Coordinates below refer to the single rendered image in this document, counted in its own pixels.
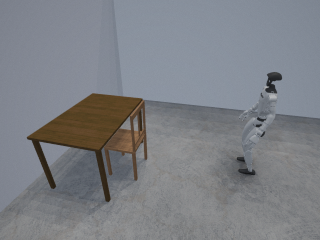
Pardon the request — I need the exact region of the chair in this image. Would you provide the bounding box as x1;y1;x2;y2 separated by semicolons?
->
104;100;148;181

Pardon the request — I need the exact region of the robot left hand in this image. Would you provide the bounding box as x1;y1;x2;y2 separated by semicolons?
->
244;135;259;150

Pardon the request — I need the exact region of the robot right forearm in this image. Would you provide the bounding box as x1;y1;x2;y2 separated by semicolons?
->
248;101;259;113

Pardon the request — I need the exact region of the robot left shin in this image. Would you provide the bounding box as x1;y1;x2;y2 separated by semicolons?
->
242;150;253;172

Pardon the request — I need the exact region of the table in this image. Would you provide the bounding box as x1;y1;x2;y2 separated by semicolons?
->
27;93;143;202

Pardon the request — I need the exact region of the left robot upper arm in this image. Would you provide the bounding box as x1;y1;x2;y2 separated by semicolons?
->
266;94;278;119

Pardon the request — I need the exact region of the robot right thigh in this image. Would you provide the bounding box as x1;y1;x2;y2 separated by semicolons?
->
242;117;256;144

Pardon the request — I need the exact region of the robot left forearm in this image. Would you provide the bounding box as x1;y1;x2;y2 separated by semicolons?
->
255;115;274;137

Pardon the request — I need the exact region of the robot right hand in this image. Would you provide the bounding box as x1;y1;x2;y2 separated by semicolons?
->
239;110;251;121

